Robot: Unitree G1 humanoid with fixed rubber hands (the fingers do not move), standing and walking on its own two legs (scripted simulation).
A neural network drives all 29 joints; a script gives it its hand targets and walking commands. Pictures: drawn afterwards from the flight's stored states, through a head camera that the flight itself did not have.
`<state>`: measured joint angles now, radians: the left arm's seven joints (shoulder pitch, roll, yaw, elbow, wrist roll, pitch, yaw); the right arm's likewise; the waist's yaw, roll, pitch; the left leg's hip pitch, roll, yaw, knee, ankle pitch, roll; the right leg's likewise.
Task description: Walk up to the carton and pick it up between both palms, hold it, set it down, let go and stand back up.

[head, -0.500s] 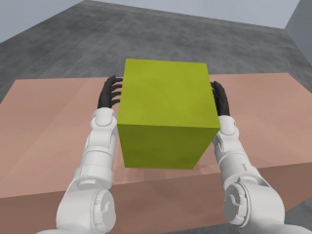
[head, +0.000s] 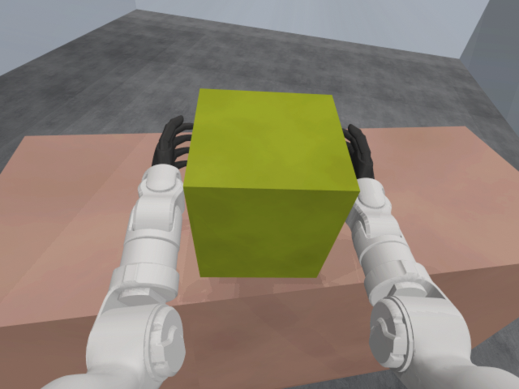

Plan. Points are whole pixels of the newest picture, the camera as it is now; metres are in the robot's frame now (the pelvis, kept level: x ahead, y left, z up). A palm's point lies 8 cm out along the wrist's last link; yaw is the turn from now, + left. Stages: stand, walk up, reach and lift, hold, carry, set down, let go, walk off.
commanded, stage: reach and lift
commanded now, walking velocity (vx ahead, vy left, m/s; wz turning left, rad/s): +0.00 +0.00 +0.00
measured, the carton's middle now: (262, 190) +0.40 -0.02 +0.12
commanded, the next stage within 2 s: hold in 1.80 s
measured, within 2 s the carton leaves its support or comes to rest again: neither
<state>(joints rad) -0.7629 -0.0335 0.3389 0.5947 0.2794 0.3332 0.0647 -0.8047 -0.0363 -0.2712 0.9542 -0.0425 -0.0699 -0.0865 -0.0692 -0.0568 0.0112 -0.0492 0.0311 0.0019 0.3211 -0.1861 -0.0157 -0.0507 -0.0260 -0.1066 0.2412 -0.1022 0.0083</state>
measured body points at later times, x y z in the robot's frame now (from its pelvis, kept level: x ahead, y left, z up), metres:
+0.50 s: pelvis -0.01 +0.01 +0.00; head -0.05 +0.03 +0.45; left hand +0.40 +0.14 +0.20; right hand +0.39 -0.17 +0.21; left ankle +0.00 +0.12 -0.75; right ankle +0.02 -0.12 -0.75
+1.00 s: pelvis -0.01 +0.00 +0.00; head -0.07 +0.02 +0.44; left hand +0.39 +0.14 +0.23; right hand +0.39 -0.16 +0.25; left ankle +0.00 +0.12 -0.75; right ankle +0.02 -0.12 -0.75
